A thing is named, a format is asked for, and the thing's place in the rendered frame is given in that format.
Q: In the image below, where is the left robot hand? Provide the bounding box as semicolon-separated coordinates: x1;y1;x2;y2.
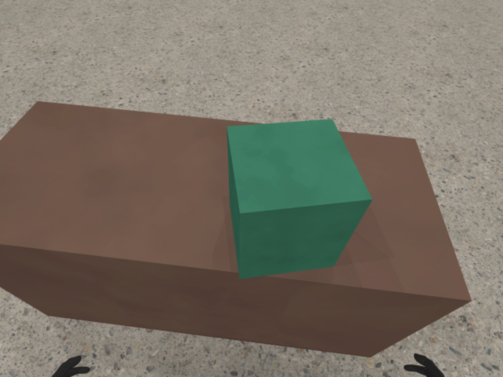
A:
52;356;90;377

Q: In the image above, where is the carton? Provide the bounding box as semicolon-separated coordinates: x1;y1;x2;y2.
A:
227;119;373;279

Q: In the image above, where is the pedestal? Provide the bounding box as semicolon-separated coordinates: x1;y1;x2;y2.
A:
0;101;472;357

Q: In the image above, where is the right robot hand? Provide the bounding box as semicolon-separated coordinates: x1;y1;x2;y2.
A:
404;353;445;377

